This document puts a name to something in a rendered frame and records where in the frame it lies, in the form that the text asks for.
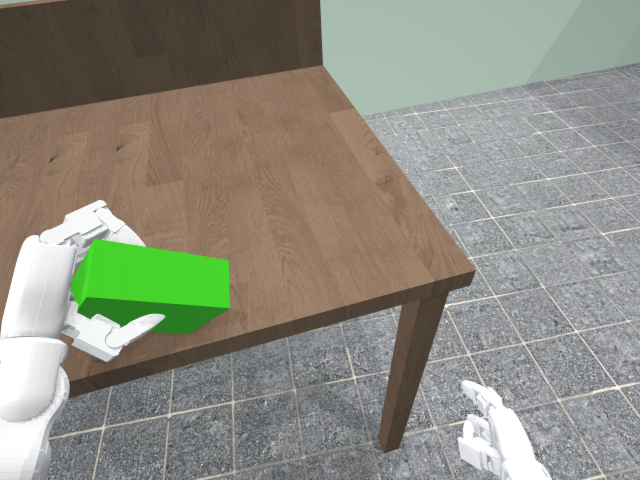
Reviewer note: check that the left robot hand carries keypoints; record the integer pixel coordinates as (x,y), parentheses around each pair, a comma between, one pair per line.
(38,301)

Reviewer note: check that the table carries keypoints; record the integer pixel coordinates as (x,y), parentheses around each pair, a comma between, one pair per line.
(212,128)

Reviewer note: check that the robot left forearm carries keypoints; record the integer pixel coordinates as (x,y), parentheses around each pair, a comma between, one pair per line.
(34,390)

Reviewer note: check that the robot right forearm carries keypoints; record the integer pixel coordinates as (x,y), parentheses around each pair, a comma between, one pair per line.
(523,468)

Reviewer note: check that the sponge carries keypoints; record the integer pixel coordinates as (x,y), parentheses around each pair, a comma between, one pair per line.
(123,282)

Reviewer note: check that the right robot hand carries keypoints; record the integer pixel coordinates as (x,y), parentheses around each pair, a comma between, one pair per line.
(501,438)

